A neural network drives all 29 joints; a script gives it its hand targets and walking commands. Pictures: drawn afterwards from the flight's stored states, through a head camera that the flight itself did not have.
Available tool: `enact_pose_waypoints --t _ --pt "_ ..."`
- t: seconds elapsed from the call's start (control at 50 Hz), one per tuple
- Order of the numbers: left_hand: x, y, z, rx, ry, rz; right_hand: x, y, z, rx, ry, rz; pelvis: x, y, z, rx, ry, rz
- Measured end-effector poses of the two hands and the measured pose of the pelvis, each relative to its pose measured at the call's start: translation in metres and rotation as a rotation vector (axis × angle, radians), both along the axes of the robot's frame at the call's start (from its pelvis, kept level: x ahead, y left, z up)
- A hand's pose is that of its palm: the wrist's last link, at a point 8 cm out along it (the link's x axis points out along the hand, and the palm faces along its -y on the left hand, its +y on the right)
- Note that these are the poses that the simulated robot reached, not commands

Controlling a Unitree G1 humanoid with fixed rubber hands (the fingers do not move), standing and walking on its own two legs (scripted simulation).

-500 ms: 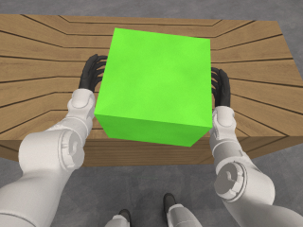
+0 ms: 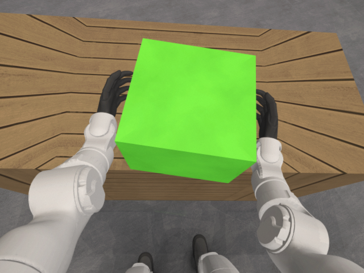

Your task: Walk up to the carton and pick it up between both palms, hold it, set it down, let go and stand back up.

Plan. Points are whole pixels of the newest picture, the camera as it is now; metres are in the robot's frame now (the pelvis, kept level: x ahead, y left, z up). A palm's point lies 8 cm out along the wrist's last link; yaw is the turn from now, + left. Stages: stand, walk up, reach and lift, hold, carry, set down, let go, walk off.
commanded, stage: reach and lift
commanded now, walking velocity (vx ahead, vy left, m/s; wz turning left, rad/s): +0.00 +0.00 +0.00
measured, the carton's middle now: (188, 116) +0.46 -0.06 -0.04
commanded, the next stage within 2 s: none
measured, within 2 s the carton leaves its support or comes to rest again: leaves its support in 0.86 s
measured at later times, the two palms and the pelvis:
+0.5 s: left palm (104, 114) +0.45 +0.13 +0.01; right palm (264, 132) +0.38 -0.22 +0.00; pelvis +0.01 +0.00 +0.00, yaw +0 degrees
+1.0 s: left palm (93, 125) +0.40 +0.14 +0.04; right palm (268, 140) +0.35 -0.21 +0.03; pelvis -0.03 +0.01 +0.00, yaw +1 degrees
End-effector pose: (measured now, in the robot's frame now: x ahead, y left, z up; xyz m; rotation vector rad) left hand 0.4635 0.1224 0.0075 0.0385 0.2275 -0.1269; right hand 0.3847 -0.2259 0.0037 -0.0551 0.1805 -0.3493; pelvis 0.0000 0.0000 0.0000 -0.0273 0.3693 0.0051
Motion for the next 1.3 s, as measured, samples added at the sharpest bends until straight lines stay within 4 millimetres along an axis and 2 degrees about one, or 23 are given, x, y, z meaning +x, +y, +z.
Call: enact_pose_waypoints --t 0.2,0.48,0.66,0.86,0.98,1.16,1.22,1.3 --pt "-0.002 0.000 0.002 0.024 -0.010 0.000 -0.001 0.000 0.000 -0.001 -0.007 0.002 -0.001 -0.002 0.001 0.001 0.008 -0.011" --pt "-0.017 0.008 0.002 0.046 -0.006 0.032 -0.004 0.006 -0.001 0.005 -0.002 0.035 0.006 -0.002 0.002 -0.003 -0.019 -0.007" --pt "-0.029 0.012 0.003 0.053 -0.005 0.023 -0.019 0.011 0.002 -0.022 0.012 0.036 0.001 0.001 0.002 -0.007 -0.022 0.015" --pt "-0.058 0.021 0.006 0.055 0.009 0.042 -0.041 0.019 0.010 -0.015 0.030 0.048 -0.019 0.007 0.002 -0.009 -0.055 0.015" --pt "-0.062 0.022 0.026 0.086 0.016 0.058 -0.040 0.019 0.023 0.000 0.040 0.064 -0.030 0.008 0.000 0.004 -0.061 0.016" --pt "-0.043 0.012 0.084 0.086 -0.084 0.071 -0.018 0.009 0.075 0.004 -0.058 0.070 -0.029 0.005 0.002 0.015 -0.093 0.011" --pt "-0.043 0.009 0.089 0.067 -0.070 0.073 -0.017 0.005 0.082 0.006 -0.048 0.069 -0.023 0.004 0.005 0.016 -0.134 0.010" --pt "-0.048 0.008 0.078 0.039 -0.027 0.075 -0.022 0.004 0.078 0.009 -0.009 0.070 -0.016 0.001 0.009 0.014 -0.182 0.009"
